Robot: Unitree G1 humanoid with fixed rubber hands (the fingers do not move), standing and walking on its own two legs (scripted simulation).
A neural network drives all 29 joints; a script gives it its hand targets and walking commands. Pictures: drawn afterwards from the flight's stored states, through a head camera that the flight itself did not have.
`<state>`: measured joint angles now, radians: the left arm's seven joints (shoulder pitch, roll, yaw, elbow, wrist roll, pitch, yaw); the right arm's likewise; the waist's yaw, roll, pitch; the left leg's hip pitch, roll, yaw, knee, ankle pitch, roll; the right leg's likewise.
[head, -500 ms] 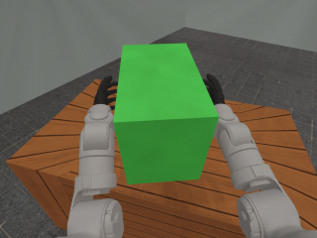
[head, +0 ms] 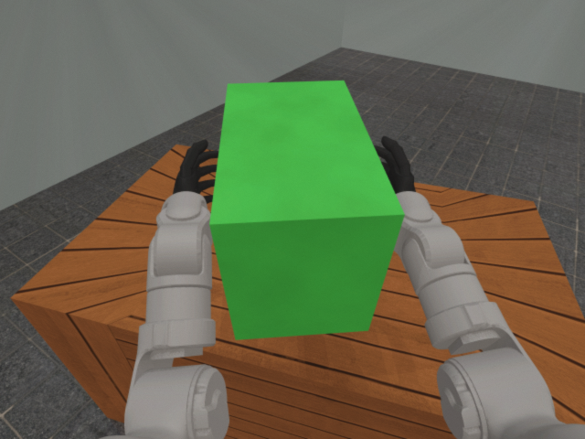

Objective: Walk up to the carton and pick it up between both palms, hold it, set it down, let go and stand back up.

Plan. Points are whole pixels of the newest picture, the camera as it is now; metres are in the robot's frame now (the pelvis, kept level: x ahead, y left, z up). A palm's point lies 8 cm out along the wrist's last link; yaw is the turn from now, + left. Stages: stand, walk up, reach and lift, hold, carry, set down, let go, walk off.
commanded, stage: hold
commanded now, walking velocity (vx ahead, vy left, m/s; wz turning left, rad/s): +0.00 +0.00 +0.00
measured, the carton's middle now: (293, 200) +0.40 +0.00 +0.16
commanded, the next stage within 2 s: none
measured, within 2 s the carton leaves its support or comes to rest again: neither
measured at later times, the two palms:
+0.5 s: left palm (188, 198) +0.36 +0.14 +0.20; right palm (396, 193) +0.36 -0.13 +0.20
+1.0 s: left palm (190, 198) +0.37 +0.14 +0.20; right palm (398, 193) +0.36 -0.14 +0.20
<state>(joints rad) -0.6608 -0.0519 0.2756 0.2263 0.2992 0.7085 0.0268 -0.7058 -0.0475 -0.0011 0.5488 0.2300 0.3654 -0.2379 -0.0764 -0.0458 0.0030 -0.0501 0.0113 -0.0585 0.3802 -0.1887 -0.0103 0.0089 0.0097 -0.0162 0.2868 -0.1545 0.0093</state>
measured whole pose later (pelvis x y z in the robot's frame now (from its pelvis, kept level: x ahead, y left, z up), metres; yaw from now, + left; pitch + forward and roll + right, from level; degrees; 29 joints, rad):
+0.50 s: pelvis +0.00 +0.00 +0.00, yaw +0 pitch -8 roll -1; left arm -0.65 -0.06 0.28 0.21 0.30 0.71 0.03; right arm -0.70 -0.04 0.00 0.54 0.24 0.37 -0.24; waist -0.08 -0.05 0.00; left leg -0.04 0.01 -0.06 0.38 -0.19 -0.01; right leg 0.02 0.01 -0.02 0.29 -0.16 0.01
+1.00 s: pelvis +0.00 +0.00 +0.00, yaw +0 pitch -9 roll -1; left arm -0.65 -0.06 0.27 0.20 0.30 0.72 0.03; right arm -0.70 -0.05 0.01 0.54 0.25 0.37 -0.24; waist -0.08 -0.05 0.01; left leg -0.04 0.01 -0.06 0.38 -0.19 -0.01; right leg 0.02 0.01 -0.01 0.29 -0.16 0.01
